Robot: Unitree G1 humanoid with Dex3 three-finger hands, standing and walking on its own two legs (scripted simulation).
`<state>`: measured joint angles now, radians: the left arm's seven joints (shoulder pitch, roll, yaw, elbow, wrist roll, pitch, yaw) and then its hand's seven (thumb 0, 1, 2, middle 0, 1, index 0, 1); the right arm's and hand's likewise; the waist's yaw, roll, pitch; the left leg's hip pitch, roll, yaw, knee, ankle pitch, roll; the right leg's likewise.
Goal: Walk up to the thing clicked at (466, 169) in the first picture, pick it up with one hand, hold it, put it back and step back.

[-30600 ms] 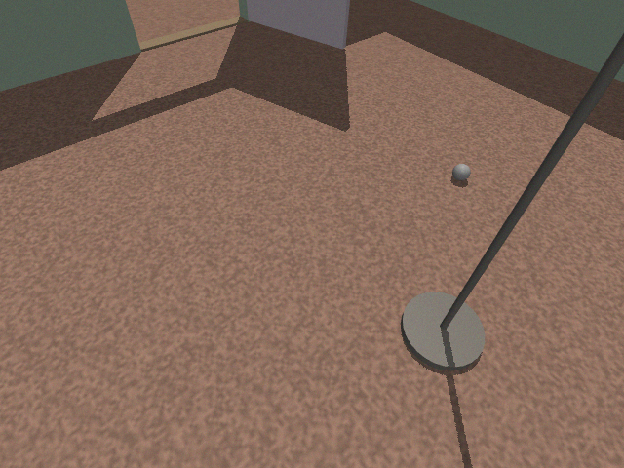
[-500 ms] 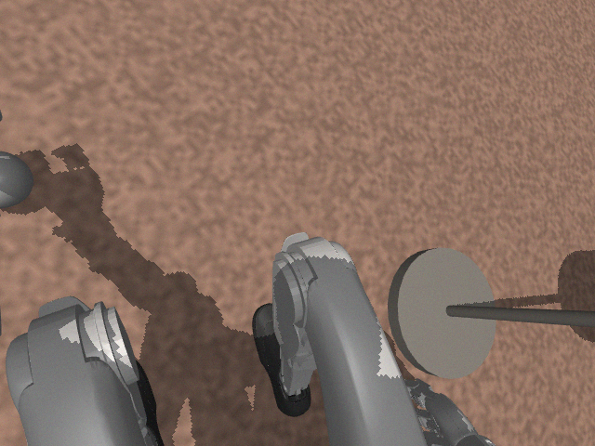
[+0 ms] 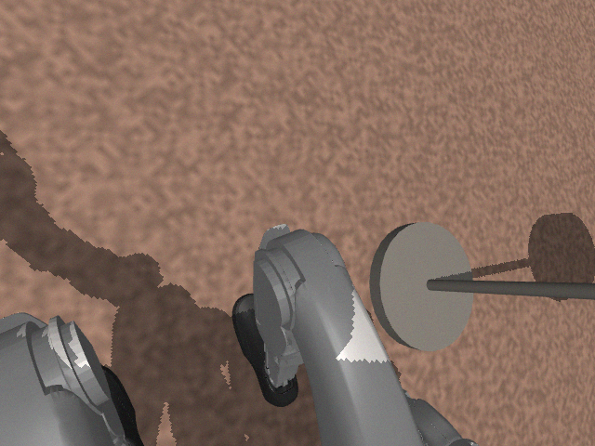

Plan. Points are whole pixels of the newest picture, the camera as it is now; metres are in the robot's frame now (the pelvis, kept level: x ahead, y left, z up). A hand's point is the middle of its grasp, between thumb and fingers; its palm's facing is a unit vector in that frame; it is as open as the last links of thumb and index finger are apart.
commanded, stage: rest palm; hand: left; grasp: from above
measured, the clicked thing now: out of the picture +0.49 +0.30 -0.26
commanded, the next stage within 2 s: close in 0.52 s
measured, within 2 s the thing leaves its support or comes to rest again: neither
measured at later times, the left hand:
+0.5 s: hand out of the picture +0.47 +0.30 -0.24, palm faces -0.46 -0.15 -0.88, open 13.6 cm
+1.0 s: hand out of the picture +0.48 +0.29 -0.25, palm faces -0.44 -0.14 -0.89, open 13.4 cm
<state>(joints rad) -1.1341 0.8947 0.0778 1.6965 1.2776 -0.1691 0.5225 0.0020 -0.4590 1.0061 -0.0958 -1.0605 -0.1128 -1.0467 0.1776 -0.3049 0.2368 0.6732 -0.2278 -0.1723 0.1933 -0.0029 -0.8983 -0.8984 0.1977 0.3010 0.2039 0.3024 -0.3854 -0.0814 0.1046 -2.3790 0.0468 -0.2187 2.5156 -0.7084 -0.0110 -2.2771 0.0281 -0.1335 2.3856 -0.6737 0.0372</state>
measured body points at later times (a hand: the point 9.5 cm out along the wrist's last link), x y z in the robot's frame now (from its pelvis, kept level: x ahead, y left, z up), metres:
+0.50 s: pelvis +0.00 +0.00 +0.00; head +0.28 +0.11 +0.33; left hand +0.49 +0.30 -0.19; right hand +0.04 -0.25 -0.06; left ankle +0.06 +0.13 -0.27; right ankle +0.10 -0.12 -0.27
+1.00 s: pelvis +0.00 +0.00 +0.00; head +0.29 +0.11 +0.33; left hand +0.50 +0.30 -0.19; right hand +0.03 -0.25 -0.06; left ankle +0.06 +0.13 -0.27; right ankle +0.10 -0.12 -0.27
